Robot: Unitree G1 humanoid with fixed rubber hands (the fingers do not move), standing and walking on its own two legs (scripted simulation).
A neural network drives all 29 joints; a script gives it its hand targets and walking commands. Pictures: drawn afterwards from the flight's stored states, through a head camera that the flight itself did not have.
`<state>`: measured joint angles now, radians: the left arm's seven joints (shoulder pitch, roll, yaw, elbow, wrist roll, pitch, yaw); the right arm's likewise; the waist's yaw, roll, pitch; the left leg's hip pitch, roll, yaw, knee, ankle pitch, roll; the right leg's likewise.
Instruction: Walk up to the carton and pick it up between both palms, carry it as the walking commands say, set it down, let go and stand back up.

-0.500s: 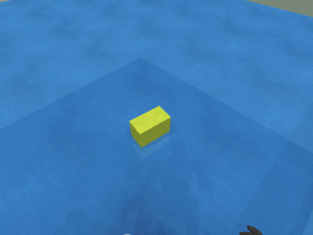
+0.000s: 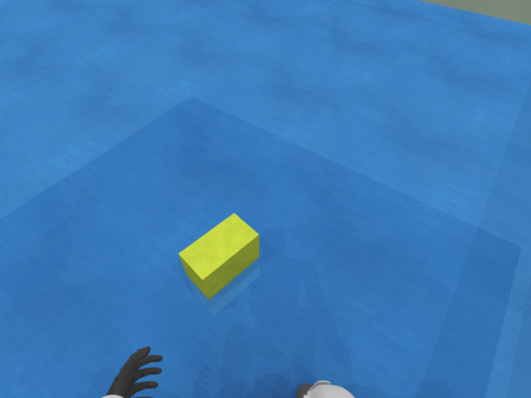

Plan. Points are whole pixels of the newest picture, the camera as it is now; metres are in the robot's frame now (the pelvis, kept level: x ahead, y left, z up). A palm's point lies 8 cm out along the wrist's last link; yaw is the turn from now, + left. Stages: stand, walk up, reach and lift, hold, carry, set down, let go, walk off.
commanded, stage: walk up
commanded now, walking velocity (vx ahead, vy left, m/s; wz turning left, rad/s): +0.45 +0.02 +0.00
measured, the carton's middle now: (221, 255) +0.75 +0.11 -0.68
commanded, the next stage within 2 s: none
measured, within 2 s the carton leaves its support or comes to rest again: neither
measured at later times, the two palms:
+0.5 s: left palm out of the picture +0.12 +0.26 -0.12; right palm (372, 299) +0.30 -0.22 -0.12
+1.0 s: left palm (107, 339) +0.28 +0.27 -0.13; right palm (357, 322) +0.27 -0.18 -0.14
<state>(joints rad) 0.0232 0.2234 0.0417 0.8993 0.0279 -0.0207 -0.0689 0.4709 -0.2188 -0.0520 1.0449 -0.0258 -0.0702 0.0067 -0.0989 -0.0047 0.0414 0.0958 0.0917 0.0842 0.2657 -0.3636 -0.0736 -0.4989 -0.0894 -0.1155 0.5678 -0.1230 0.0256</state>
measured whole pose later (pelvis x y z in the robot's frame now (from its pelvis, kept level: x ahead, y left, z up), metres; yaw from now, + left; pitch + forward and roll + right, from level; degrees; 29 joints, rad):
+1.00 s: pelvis +0.24 +0.04 +0.01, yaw +0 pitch -2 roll +0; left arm 0.21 0.16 0.03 1.09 0.02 0.01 0.04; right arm 0.20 -0.17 -0.01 1.11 -0.01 0.01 -0.03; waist -0.01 0.03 0.05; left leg -0.15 0.03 0.11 0.42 -0.22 0.01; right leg -0.16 -0.01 -0.07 0.43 -0.23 -0.02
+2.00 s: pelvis +0.40 -0.05 +0.00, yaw +24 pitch +3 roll +1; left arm 0.07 0.23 0.05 0.79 0.04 0.02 -0.02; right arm 0.31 -0.31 -0.10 0.87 -0.04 0.03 -0.04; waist -0.08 0.04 0.09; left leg -0.39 0.06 -0.06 0.96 -0.55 0.00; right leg -0.35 -0.08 -0.12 0.54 -0.23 0.00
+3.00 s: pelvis +0.40 -0.08 +0.00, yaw +35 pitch +0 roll +0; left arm 0.32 0.29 0.06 0.90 0.02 0.04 0.01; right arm 0.17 -0.23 -0.04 0.84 -0.03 0.03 0.02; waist 0.04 -0.01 0.04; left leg -0.25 0.03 0.00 0.51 -0.25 -0.03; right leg -0.26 -0.15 -0.03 0.59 -0.40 0.07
